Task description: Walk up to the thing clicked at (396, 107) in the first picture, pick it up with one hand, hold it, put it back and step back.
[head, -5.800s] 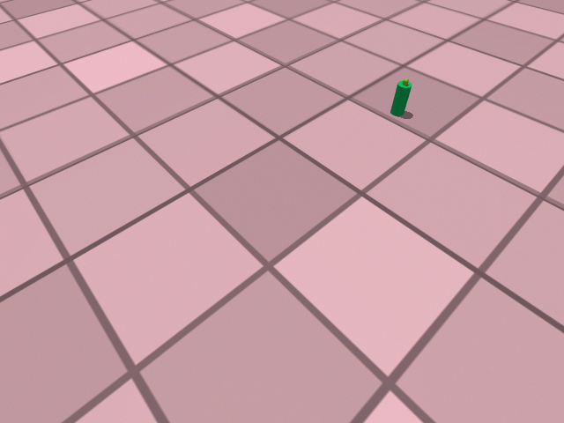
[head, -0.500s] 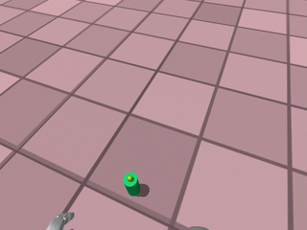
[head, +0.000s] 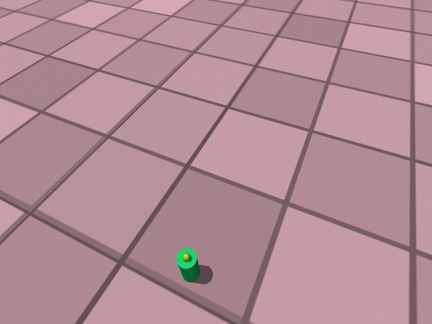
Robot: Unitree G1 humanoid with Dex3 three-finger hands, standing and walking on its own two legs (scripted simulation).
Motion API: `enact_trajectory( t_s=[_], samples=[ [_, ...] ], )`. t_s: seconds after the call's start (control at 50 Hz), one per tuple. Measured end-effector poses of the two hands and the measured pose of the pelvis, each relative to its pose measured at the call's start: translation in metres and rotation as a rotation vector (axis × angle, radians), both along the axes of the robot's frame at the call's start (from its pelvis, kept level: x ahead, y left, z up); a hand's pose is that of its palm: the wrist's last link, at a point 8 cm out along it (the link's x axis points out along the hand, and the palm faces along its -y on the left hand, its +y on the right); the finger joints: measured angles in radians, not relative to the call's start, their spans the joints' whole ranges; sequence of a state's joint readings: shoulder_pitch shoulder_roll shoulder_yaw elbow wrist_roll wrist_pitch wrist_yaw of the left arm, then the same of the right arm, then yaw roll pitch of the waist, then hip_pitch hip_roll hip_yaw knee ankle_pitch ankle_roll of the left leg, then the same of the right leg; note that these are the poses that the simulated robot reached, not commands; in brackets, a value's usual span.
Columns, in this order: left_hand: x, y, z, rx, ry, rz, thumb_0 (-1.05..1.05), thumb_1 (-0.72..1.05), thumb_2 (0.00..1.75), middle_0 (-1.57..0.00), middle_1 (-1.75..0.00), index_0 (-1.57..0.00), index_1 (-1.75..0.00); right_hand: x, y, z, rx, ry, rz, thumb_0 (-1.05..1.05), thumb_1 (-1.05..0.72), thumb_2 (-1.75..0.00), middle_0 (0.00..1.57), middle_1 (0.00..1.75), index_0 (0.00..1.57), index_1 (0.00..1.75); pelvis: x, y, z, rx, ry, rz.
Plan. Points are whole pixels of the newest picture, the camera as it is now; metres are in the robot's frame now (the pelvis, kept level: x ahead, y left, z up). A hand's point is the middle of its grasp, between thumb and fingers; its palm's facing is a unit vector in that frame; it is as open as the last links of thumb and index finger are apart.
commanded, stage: walk up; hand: left
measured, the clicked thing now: (188, 264) +0.42 +0.17 -0.67
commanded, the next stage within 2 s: stand in 0.24 s
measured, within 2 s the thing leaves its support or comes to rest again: neither
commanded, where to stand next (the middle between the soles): +0.10 -0.01 m, yaw -1 degrees
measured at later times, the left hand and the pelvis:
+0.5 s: hand out of the picture +0.10 +0.25 -0.15, palm faces -0.01 -0.94 -0.34, open 7.4 cm; pelvis +0.03 +0.00 +0.00, yaw +1 degrees
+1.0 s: hand out of the picture +0.12 +0.25 -0.15, palm faces +0.01 -0.94 -0.34, open 7.4 cm; pelvis +0.04 -0.01 +0.00, yaw +1 degrees
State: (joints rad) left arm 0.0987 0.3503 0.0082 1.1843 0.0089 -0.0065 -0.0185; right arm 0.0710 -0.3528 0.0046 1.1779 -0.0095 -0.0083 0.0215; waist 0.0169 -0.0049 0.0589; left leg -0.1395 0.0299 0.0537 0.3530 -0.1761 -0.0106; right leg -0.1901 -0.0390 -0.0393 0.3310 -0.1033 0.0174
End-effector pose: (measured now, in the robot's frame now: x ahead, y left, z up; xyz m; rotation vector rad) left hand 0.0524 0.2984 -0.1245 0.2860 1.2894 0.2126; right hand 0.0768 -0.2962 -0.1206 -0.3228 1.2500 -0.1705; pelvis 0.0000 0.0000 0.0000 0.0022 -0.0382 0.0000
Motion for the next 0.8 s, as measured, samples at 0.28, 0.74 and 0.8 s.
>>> enact_trajectory(
  t_s=[0.28, 0.74, 0.8],
  samples=[
    [0.018, -0.002, 0.004, 0.007, -0.023, -0.007, 0.01, 0.91, 0.9, -0.2, -0.3, -0.2, -0.3, 0.019, 0.005, 0.0, 0.012, -0.025, 0.0, 0.0, -0.9, -0.9, 0.21, 0.3, 0.21, 0.3, 0.01, 0.001, 0.001, 0.003, 0.002, 0.007],
    [0.056, -0.005, 0.01, 0.023, -0.067, -0.02, 0.01, 0.91, 0.9, -0.2, -0.3, -0.21, -0.3, 0.035, -0.005, 0.001, -0.001, -0.016, 0.001, 0.0, -0.9, -0.9, 0.21, 0.3, 0.21, 0.3, 0.036, -0.006, 0.002, -0.002, 0.011, 0.023],
    [0.058, -0.006, 0.01, 0.023, -0.07, -0.019, 0.01, 0.91, 0.9, -0.2, -0.3, -0.21, -0.3, 0.038, -0.006, 0.001, -0.002, -0.02, 0.004, 0.0, -0.91, -0.9, 0.21, 0.3, 0.21, 0.3, 0.038, -0.006, 0.002, -0.003, 0.009, 0.023]
  ],
)
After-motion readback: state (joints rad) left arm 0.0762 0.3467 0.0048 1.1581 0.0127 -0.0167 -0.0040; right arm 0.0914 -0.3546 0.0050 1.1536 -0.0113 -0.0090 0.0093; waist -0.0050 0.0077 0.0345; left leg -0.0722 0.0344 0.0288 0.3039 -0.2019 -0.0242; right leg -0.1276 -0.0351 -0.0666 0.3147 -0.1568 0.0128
